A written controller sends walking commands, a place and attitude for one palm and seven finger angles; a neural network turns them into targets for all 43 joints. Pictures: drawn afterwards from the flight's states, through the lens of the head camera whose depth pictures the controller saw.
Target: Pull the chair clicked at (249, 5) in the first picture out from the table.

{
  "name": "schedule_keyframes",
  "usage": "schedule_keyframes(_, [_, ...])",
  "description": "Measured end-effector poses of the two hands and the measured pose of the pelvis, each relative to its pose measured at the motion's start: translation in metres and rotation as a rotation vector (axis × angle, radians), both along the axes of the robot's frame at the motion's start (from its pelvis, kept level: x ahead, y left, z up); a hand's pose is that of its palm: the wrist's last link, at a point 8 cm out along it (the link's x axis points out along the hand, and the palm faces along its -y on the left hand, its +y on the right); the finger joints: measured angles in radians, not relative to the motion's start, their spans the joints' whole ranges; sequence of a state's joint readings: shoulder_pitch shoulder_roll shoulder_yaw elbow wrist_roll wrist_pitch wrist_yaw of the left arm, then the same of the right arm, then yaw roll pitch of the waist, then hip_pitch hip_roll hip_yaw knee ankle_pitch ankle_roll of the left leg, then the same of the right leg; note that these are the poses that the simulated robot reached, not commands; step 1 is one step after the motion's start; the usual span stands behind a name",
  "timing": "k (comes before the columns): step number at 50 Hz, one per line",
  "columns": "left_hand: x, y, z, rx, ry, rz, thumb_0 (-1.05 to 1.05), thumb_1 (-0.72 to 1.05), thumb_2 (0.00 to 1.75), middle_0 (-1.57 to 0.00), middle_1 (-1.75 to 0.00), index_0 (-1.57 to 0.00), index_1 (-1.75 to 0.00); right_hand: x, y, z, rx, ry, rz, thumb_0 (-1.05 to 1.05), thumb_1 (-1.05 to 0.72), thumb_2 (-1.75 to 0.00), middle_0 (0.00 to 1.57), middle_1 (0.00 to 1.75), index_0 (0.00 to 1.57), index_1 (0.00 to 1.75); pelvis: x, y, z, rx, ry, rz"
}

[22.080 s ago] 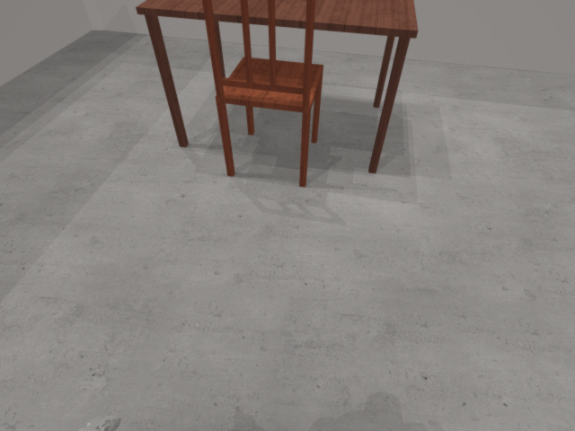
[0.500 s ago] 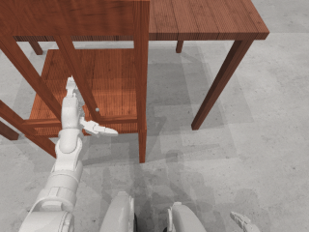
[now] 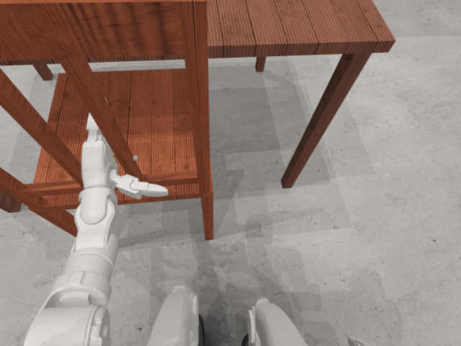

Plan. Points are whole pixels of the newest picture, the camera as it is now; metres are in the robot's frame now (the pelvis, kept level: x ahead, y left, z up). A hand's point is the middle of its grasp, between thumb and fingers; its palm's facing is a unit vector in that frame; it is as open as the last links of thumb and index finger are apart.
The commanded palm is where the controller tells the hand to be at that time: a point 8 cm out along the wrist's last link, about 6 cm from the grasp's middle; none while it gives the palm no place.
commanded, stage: push the fingers through the gap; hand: left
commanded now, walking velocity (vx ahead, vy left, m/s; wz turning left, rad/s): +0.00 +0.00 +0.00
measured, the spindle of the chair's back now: (48, 139) +0.44 +0.29 +0.06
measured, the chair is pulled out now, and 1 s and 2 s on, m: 0.00 0.00 0.02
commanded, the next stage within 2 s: hook a spindle and tug to test in 0.10 s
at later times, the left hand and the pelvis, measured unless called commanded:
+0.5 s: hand (136, 158) +0.43 +0.16 +0.02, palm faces +0.11 -0.99 -0.02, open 15.9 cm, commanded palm +0.40 +0.20 +0.02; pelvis +0.00 +0.00 +0.00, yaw +1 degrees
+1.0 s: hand (134, 156) +0.43 +0.16 +0.02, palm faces +0.12 -0.99 -0.02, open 6.9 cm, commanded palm +0.40 +0.20 +0.02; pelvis +0.00 +0.00 +0.00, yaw +0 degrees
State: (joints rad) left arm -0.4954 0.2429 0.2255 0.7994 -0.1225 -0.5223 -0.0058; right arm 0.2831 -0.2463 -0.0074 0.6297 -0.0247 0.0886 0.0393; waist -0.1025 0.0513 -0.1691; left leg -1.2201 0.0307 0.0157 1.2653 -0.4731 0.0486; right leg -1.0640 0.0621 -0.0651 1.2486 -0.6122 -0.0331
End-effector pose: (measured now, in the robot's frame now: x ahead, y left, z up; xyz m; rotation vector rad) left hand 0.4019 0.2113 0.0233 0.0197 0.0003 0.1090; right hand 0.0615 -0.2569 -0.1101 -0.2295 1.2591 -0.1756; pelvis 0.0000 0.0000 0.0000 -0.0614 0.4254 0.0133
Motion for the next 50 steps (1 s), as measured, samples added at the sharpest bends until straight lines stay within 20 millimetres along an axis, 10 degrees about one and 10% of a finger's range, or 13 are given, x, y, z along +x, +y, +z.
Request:
schedule_keyframes(16, [-0.001, -0.001, 0.0, 0.009, -0.001, 0.004, -0.01, -0.5, 0.3, -0.07, -0.13, -0.08, -0.13, 0.023, 0.002, 0.0, 0.005, -0.048, 0.038, 0.01, -0.9, -0.9, 0.2, 0.3, 0.2, 0.3, 0.0, -0.001, -0.001, -0.001, -0.005, 0.011])
schedule_keyframes(30, [-0.001, -0.001, 0.0, 0.004, 0.001, 0.002, -0.01, -0.47, 0.32, -0.26, -0.72, -0.26, -0.72, 0.017, 0.003, 0.0, 0.003, -0.03, 0.027, 0.01, -0.9, -0.9, 0.2, 0.3, 0.2, 0.3, -0.001, 0.0, -0.001, -0.003, -0.006, 0.011])
schedule_keyframes(50, [0.002, 0.002, 0.0, 0.0, 0.003, 0.009, 0.0, 0.43, 0.7, -0.49, -1.42, -0.45, -1.42, 0.011, 0.007, 0.001, 0.005, -0.005, 0.02, 0.01, -0.9, -0.9, 0.2, 0.3, 0.2, 0.3, 0.001, 0.004, 0.0, -0.007, -0.002, 0.011])
